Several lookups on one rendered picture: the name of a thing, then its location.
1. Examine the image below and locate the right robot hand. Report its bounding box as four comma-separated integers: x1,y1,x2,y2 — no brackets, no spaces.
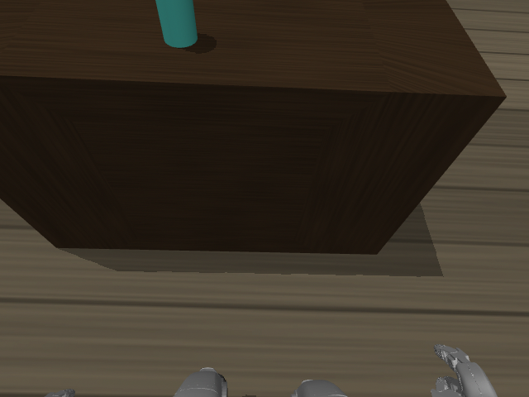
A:
431,344,498,397

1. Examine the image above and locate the can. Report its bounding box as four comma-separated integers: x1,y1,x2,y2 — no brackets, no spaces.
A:
155,0,198,48

